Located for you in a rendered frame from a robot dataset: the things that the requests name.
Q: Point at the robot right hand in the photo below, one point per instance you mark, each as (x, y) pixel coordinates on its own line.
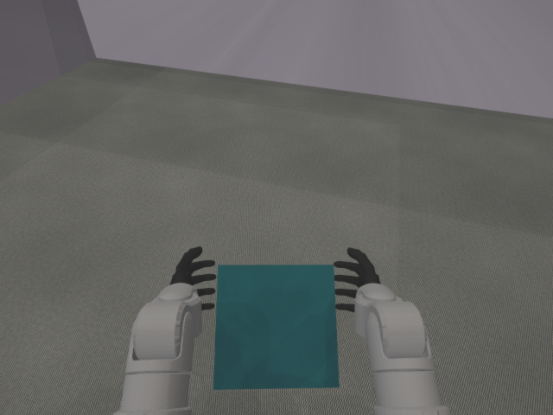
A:
(364, 269)

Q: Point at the carton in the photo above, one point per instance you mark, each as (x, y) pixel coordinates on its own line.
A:
(275, 327)

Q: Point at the left robot forearm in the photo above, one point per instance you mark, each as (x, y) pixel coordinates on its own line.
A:
(160, 354)

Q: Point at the right robot forearm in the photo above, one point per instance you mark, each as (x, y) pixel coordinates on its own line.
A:
(399, 352)

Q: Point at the robot left hand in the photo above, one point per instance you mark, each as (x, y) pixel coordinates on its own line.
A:
(185, 268)

